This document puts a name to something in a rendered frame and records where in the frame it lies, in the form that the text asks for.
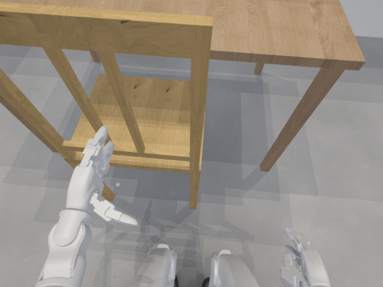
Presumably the robot thigh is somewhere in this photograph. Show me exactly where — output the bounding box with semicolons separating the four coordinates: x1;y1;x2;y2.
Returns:
211;254;259;287
130;248;177;287

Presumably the right robot thigh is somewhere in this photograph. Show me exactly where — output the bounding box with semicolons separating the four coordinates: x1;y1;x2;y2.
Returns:
211;254;259;287

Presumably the left robot forearm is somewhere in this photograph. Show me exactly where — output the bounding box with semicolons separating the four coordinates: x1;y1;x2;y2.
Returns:
35;208;94;287

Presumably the table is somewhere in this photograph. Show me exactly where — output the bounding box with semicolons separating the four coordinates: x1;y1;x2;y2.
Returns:
0;0;366;172

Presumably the left robot thigh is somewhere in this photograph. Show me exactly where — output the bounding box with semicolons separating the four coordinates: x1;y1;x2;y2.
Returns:
130;248;177;287

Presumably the robot left hand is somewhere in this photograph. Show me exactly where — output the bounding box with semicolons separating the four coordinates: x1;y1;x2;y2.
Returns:
66;125;138;227

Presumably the robot right hand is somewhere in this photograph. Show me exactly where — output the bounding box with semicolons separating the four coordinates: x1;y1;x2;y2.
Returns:
281;225;330;287

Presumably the chair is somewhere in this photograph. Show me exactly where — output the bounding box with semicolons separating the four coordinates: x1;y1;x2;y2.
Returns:
0;2;213;209

